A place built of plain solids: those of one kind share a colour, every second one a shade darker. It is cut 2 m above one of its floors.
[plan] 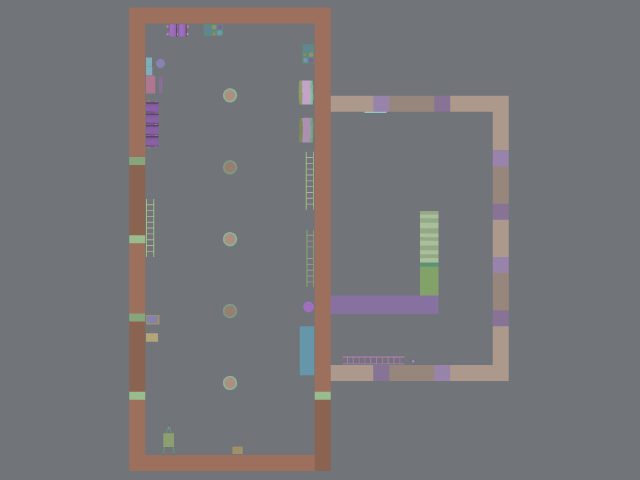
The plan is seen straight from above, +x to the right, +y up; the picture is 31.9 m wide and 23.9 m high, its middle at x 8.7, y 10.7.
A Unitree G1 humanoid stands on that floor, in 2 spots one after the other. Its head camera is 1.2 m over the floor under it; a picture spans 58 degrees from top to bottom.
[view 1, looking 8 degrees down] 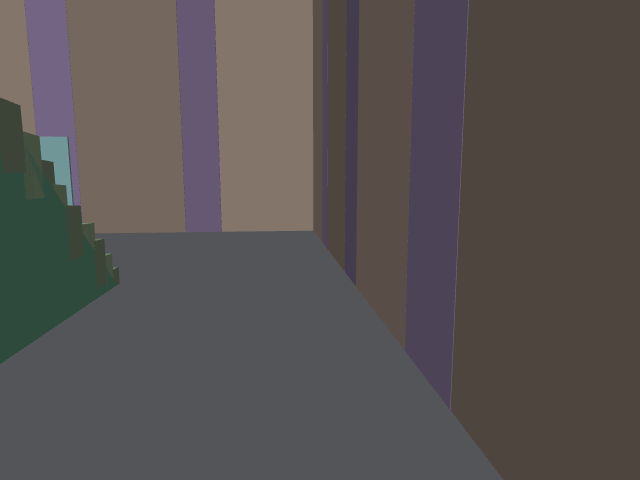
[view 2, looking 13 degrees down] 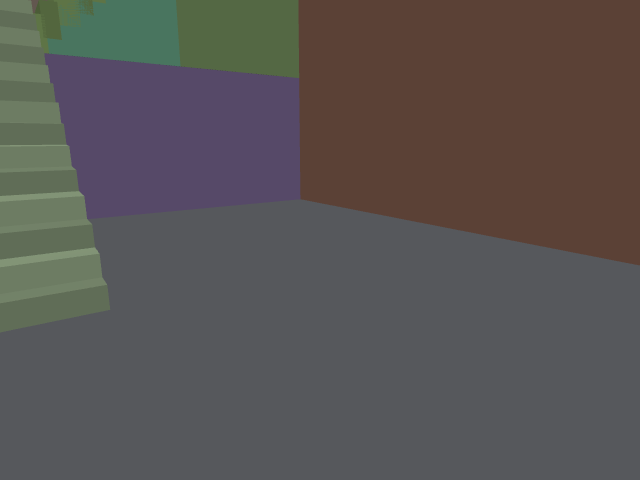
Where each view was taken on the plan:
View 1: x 16.40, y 7.01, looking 84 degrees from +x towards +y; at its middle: ground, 8.62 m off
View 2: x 14.18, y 15.43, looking -126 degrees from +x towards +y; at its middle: ground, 5.33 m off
